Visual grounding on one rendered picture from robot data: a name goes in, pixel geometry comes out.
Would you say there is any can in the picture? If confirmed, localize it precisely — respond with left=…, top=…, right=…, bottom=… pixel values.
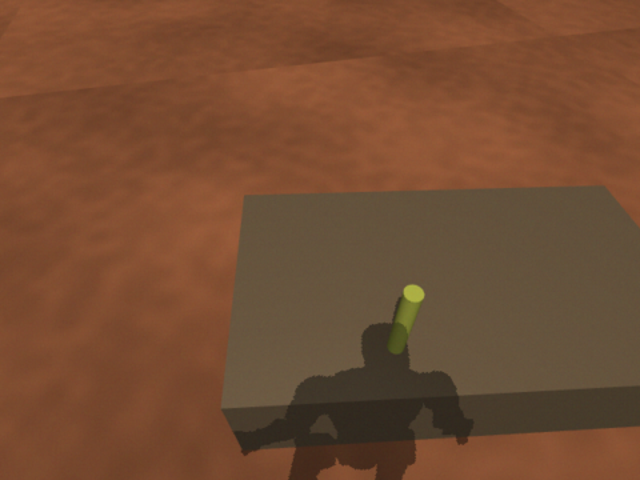
left=387, top=285, right=424, bottom=354

